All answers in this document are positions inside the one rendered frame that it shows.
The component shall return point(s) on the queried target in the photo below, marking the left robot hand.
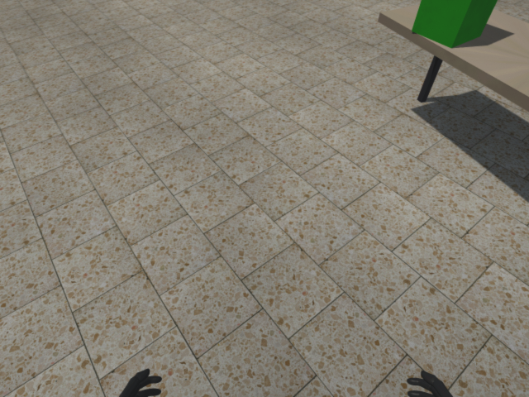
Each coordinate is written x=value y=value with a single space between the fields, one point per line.
x=140 y=380

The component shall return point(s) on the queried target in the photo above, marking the table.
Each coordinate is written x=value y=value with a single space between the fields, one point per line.
x=498 y=59

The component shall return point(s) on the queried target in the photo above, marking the right robot hand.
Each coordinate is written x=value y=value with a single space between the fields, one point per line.
x=428 y=382

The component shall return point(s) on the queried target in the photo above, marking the carton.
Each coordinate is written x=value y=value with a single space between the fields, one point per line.
x=452 y=22

